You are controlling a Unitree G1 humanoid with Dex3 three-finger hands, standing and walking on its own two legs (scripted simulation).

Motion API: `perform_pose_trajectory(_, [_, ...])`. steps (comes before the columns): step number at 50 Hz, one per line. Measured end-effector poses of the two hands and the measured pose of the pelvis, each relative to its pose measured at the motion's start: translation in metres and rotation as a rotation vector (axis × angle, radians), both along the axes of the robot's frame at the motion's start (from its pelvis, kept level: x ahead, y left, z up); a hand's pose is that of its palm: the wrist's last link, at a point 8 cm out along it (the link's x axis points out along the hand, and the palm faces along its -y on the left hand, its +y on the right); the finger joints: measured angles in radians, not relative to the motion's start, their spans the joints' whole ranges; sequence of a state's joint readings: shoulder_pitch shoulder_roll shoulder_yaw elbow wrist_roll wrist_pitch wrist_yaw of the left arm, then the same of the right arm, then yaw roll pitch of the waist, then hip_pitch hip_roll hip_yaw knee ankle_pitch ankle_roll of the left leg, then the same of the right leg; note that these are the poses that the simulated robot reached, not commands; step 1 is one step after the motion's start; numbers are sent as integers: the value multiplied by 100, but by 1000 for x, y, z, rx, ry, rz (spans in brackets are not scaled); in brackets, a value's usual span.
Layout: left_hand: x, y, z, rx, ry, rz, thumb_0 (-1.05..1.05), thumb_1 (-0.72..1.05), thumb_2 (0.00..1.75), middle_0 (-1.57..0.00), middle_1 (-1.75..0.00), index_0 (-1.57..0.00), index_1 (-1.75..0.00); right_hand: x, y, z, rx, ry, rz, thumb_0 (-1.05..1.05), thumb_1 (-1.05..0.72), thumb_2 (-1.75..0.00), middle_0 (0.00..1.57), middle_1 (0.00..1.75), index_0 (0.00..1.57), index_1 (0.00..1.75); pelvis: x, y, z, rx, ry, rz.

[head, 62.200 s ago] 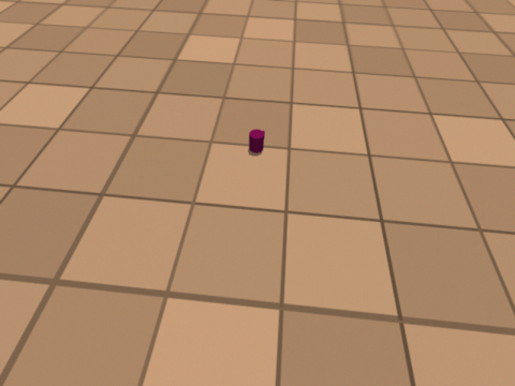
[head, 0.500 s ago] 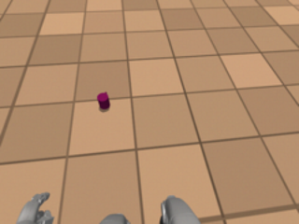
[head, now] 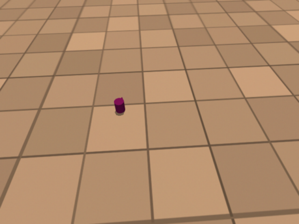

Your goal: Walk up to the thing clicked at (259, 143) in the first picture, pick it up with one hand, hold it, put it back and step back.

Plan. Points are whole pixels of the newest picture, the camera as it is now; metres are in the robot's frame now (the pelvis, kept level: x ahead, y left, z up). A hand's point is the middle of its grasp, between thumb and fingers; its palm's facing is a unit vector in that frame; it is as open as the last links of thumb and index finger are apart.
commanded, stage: step back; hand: left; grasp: from above
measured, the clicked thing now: (120, 104) +1.12 +0.32 -0.70
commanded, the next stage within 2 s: stand in 1.08 s
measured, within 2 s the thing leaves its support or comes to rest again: neither
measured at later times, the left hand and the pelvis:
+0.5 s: hand out of the picture +0.10 +0.27 -0.14, palm faces +0.00 -0.93 -0.38, open 7.4 cm; pelvis +0.03 +0.00 +0.01, yaw +0 degrees
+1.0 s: hand (62, 213) +0.17 +0.27 -0.13, palm faces -0.04 -0.93 -0.36, open 7.4 cm; pelvis +0.06 +0.02 +0.02, yaw -3 degrees
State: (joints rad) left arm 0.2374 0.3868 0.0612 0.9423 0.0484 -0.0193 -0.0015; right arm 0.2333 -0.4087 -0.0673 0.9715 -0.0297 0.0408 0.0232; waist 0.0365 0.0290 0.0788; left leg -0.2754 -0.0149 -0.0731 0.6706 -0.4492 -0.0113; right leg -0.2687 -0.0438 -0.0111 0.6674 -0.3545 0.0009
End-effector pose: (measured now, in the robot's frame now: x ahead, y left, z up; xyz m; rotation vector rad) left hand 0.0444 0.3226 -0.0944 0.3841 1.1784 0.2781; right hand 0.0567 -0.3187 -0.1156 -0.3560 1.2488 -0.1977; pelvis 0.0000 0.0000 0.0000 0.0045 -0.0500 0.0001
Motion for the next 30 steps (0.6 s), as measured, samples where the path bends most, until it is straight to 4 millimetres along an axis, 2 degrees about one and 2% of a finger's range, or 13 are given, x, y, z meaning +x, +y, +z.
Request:
perform_pose_trajectory(4, [-6, 13, -5, -9, 40, -2, 0, 90, 89, -20, -30, -21, -30, -13, 15, 6, 2, -20, -19, 1, -90, -90, 21, 30, 21, 30, -4, 9, 2, 17, -6, -12])
perform_pose_trajectory(7, [-1, 15, -5, -20, 51, -16, 1, 90, 89, -20, -30, -21, -30, -20, 20, 14, 6, -37, -30, 1, -90, -90, 21, 30, 21, 30, -4, 8, 7, 12, -4, -21])
perform_pose_trajectory(13, [19, 2, -4, -27, 28, -51, 1, 90, 89, -20, -30, -21, -30, -18, 10, 12, 10, -46, -54, 0, -90, -90, 21, 30, 21, 30, 2, -3, 5, 2, 2, -35])
perform_pose_trajectory(16, [28, -10, -5, -26, -5, -54, 0, 90, 89, -20, -30, -21, -30, -10, 1, 4, 7, -35, -59, 1, -90, -90, 21, 30, 21, 30, 7, -8, 2, -26, -3, -28])
perform_pose_trajectory(21, [36, -20, 0, -49, -36, -30, 0, 90, 89, -20, -30, -21, -30, 12, 0, 6, 1, -22, -25, 1, -90, -90, 21, 30, 21, 30, 19, -6, 7, -13, 0, -13])
perform_pose_trajectory(25, [43, -15, -3, -60, -21, -22, 0, 90, 89, -20, -30, -21, -30, 32, 5, 9, -7, -23, -1, 1, -90, -90, 21, 30, 20, 30, 31, 1, 7, -8, 5, -2])
perform_pose_trajectory(30, [60, -2, -17, -74, 12, -12, 0, 90, 89, -20, -30, -21, -30, 56, 21, 10, -20, -54, -5, 0, -90, -90, 21, 30, 20, 30, 44, 13, 2, 4, 3, -11])
